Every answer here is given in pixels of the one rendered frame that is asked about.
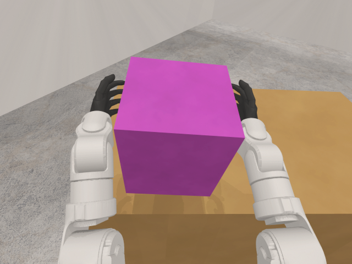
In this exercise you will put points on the left robot forearm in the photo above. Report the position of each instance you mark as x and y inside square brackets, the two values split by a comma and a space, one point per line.
[91, 173]

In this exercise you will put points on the right robot hand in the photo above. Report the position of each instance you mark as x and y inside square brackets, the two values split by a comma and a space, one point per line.
[246, 107]

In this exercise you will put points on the robot right upper arm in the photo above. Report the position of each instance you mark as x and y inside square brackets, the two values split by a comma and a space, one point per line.
[293, 245]

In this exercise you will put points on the right robot forearm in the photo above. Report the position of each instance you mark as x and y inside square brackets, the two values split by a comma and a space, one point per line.
[275, 202]

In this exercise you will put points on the robot left upper arm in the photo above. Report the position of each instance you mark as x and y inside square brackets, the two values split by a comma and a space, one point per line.
[94, 246]

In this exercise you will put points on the carton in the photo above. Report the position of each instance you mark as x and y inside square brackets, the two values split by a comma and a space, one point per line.
[177, 128]

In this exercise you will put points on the pedestal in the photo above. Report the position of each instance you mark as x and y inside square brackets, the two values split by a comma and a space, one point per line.
[312, 129]

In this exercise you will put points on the left robot hand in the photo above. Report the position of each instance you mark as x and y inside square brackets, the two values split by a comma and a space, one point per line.
[101, 100]

